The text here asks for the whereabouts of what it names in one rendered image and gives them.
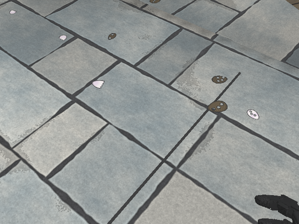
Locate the right robot hand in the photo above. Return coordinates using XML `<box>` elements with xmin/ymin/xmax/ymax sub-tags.
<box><xmin>254</xmin><ymin>194</ymin><xmax>299</xmax><ymax>224</ymax></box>

